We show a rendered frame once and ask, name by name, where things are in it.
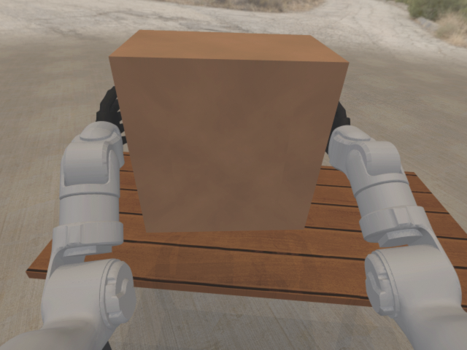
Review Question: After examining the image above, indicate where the robot right hand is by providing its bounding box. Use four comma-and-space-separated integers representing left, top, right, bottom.
325, 102, 350, 154

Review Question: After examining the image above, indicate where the robot right upper arm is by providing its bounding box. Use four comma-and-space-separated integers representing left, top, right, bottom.
365, 244, 467, 350

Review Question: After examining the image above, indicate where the table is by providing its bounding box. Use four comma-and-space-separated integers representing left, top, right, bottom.
26, 152, 467, 350

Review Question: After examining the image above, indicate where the robot left hand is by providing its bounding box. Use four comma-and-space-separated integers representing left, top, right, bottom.
96, 86, 127, 145

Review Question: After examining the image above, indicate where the left robot forearm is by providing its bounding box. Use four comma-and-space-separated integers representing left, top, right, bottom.
41, 121, 125, 324

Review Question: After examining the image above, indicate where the right robot forearm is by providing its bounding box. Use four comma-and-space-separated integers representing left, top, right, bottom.
328, 125, 462, 304

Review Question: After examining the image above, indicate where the carton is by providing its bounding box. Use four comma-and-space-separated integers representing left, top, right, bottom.
109, 30, 350, 233

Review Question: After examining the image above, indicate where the robot left upper arm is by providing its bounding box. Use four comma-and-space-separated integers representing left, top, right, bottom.
0, 258, 136, 350

